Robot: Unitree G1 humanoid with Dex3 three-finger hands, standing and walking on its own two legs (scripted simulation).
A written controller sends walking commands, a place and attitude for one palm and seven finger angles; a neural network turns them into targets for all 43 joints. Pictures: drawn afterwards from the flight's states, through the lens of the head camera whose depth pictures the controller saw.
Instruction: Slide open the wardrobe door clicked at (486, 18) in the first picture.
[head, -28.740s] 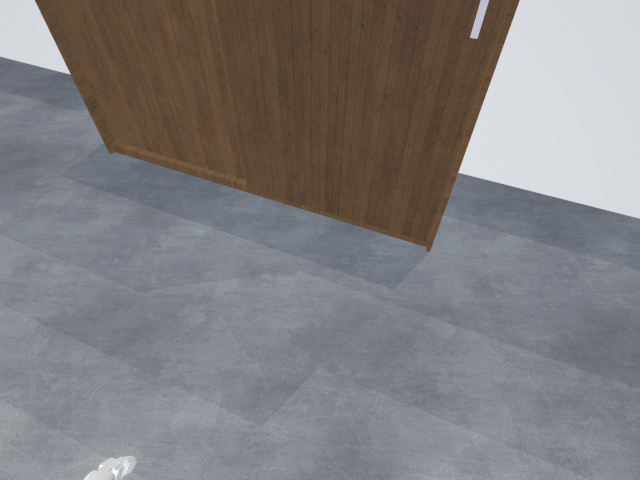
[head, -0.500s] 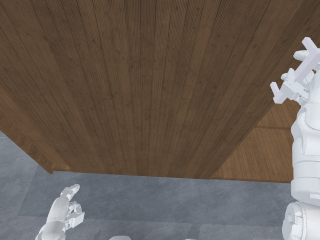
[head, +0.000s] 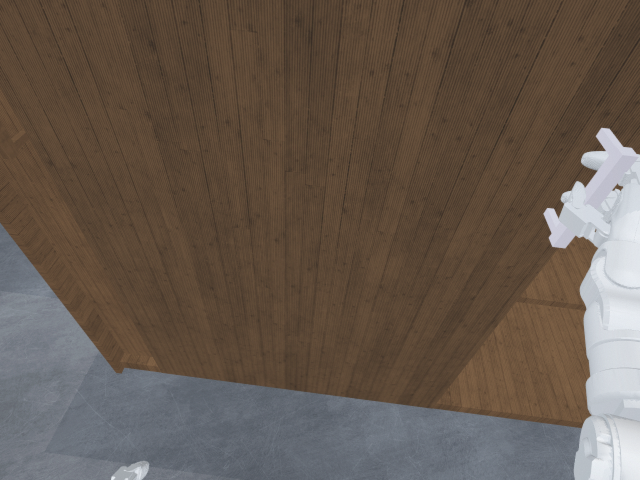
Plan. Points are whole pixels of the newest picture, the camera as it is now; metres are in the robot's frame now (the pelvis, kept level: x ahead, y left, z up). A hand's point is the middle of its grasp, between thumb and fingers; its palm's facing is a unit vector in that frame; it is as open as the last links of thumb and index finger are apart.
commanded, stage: stop walking and hold the door there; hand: right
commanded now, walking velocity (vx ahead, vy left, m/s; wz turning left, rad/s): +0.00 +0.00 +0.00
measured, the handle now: (581, 191) +0.46 -0.30 +0.17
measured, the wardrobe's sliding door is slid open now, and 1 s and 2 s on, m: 0.68 0.68 0.67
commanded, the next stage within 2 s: loosen the grip on the handle in 1.56 s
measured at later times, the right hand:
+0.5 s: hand (574, 211) +0.41 -0.26 +0.17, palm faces +0.33 +0.93 -0.18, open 6.2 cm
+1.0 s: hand (571, 210) +0.41 -0.26 +0.18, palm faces +0.33 +0.93 -0.14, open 6.2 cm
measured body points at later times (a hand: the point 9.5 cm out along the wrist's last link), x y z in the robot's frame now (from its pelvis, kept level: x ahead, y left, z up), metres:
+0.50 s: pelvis -0.02 -0.05 -0.01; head +0.00 -0.04 +0.44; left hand +0.13 +0.22 -0.11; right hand +0.39 -0.31 +0.18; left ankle +0.01 +0.12 -0.73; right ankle +0.03 -0.11 -0.74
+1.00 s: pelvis -0.02 -0.05 +0.00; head +0.00 -0.04 +0.45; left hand +0.11 +0.19 -0.12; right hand +0.39 -0.31 +0.18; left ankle -0.01 +0.07 -0.73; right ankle +0.03 -0.11 -0.74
